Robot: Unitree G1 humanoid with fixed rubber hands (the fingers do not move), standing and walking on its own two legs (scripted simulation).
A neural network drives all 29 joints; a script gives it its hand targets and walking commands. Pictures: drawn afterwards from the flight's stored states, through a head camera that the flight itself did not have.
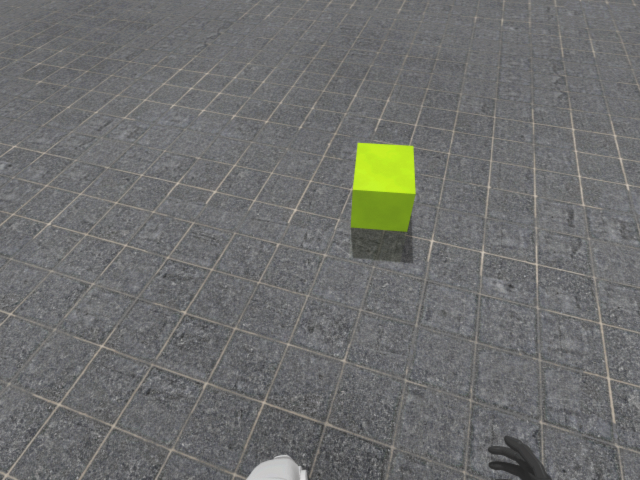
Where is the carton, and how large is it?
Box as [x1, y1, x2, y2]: [351, 143, 415, 231]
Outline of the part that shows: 358,143 352,194 351,227 406,231 415,193 412,146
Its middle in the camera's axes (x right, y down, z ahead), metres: +0.25 -0.23 +1.64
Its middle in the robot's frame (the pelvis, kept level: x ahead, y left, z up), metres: +1.31 -0.10 -0.64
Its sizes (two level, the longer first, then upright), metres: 0.298 0.236 0.215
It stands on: the floor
